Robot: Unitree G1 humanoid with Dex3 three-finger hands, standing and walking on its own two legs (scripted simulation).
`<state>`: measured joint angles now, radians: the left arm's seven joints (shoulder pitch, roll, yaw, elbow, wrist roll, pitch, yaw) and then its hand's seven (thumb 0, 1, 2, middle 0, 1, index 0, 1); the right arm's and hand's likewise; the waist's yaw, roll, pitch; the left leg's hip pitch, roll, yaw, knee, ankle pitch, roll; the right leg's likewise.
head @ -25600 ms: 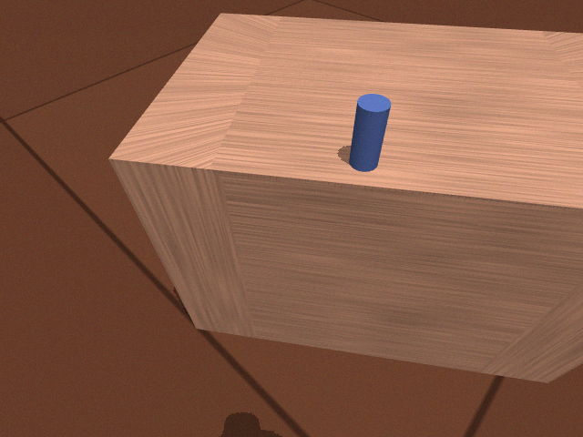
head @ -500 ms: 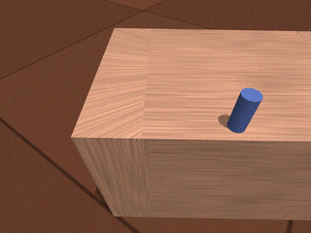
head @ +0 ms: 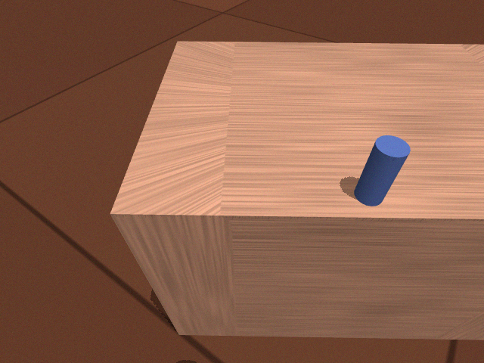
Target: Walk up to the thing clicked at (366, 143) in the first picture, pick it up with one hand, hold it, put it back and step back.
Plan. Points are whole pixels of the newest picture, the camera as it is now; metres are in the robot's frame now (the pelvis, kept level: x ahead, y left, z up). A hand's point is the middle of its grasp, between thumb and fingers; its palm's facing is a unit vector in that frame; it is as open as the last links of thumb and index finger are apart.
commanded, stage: home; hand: right
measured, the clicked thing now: (379, 172) +0.42 -0.23 +0.08
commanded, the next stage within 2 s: stand in 0.60 s
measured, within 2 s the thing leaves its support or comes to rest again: neither
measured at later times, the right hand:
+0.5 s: hand out of the picture +0.08 -0.25 -0.16, palm faces -0.03 +0.94 -0.35, open 17.4 cm
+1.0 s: hand out of the picture +0.08 -0.25 -0.16, palm faces -0.02 +0.94 -0.35, open 13.1 cm
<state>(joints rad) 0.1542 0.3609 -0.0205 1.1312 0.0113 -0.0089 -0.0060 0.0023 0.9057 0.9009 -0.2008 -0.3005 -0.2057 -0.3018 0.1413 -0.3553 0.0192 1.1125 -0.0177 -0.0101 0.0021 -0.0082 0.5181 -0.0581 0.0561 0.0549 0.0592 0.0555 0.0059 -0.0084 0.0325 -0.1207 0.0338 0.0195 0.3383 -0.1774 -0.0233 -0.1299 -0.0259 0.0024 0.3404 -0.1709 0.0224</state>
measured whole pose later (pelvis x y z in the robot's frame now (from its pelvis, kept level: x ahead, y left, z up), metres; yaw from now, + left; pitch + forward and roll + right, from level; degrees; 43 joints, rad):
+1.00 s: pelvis +0.02 +0.00 +0.00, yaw -1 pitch -1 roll +0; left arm 0.12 0.35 -0.01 1.13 0.01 -0.01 0.00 0.00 0.91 0.90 -0.20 -0.30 -0.21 -0.30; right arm 0.13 -0.35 0.00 1.12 -0.02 -0.01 0.00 -0.01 -0.02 -0.58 0.18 0.26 0.18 0.26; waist 0.00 -0.01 0.04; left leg -0.09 0.03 0.04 0.31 -0.19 -0.02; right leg -0.11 -0.03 0.02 0.32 -0.19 0.03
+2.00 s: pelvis +0.02 +0.00 +0.00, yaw -1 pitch -2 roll +0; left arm 0.13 0.35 -0.01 1.12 0.01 -0.01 0.00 0.00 0.91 0.90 -0.20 -0.30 -0.21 -0.30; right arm 0.13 -0.35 0.00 1.12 -0.02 0.00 0.00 0.00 -0.90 -0.89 0.20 0.30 0.20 0.30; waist 0.00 0.00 0.04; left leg -0.08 0.04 0.04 0.30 -0.19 -0.03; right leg -0.10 -0.02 0.02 0.32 -0.18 0.02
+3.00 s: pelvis +0.02 +0.00 +0.00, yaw -2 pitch -2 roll +0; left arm 0.13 0.35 -0.01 1.12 0.01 -0.01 0.00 0.00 0.91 0.90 -0.20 -0.30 -0.21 -0.30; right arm 0.13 -0.34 -0.01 1.12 -0.02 0.00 0.00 0.00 -0.90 -0.89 0.20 0.30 0.20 0.30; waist -0.01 -0.01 0.05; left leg -0.08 0.04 0.05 0.31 -0.19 -0.02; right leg -0.11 -0.02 0.03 0.32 -0.18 0.03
